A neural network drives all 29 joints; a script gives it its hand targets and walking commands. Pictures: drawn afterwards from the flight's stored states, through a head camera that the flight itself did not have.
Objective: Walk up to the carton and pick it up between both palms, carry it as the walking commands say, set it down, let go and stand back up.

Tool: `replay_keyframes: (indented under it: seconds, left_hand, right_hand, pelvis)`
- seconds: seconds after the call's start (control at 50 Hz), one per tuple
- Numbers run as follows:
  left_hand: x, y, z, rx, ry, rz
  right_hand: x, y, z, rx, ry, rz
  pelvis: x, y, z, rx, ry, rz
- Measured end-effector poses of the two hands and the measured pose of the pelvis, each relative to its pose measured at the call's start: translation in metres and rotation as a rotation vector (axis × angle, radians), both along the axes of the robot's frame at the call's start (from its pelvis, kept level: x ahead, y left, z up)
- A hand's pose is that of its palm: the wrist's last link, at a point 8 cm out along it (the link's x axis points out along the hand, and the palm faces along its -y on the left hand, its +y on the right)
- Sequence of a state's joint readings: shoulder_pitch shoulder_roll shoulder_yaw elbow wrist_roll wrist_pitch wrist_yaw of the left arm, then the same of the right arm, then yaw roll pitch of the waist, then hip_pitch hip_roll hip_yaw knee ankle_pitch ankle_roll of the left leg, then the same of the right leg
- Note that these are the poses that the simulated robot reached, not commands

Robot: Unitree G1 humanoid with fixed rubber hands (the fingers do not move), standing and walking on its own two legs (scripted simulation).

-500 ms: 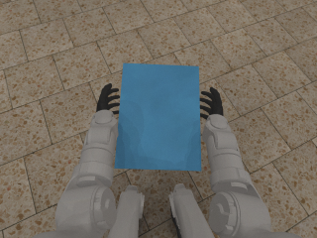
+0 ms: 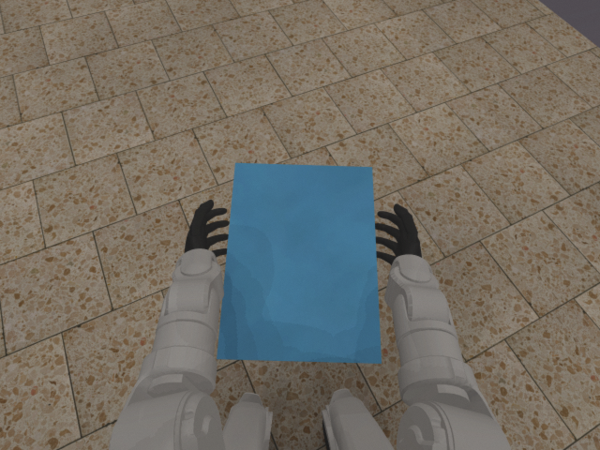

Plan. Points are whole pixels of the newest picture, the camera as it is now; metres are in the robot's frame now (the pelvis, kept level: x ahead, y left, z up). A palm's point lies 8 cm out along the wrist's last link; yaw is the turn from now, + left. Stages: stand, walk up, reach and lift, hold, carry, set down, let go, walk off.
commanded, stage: reach and lift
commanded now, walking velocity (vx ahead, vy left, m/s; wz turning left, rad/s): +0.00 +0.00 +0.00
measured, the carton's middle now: (300, 268) +0.40 -0.01 -0.12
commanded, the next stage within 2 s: none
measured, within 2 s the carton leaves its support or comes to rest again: neither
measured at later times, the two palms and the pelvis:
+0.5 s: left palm (187, 246) +0.37 +0.13 +0.03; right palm (429, 251) +0.35 -0.16 +0.04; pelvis +0.02 +0.00 +0.06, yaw +0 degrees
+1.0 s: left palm (172, 239) +0.35 +0.13 +0.10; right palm (463, 239) +0.33 -0.17 +0.11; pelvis +0.03 +0.00 +0.09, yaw +0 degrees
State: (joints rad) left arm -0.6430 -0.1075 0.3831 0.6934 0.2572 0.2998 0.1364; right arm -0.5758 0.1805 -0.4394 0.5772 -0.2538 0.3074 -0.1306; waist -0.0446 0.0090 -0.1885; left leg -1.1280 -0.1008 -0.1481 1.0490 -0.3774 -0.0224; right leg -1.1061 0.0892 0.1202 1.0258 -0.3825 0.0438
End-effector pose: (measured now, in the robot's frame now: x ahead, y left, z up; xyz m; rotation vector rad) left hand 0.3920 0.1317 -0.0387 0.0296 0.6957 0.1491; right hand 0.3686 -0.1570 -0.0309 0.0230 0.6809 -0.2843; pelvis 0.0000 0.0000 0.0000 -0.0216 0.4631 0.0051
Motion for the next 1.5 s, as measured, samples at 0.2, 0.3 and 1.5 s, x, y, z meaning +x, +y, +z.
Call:
replay_keyframes:
  seconds: [0.2,0.3,1.5]
  left_hand:
    - [-0.008,0.002,0.030,-0.019,0.004,-0.027]
    - [-0.011,0.002,0.045,-0.022,0.005,-0.036]
    - [-0.056,0.001,0.186,0.018,-0.020,-0.048]
  right_hand:
    - [-0.007,-0.002,0.030,0.012,0.004,0.026]
    - [-0.011,-0.003,0.044,0.012,0.005,0.027]
    - [-0.043,-0.007,0.178,-0.019,-0.008,0.095]
  pelvis:
    - [0.009,0.001,0.028,0.004,-0.062,0.001]
    - [0.013,0.001,0.040,0.007,-0.095,0.001]
    - [0.035,-0.007,0.091,0.024,-0.572,0.001]
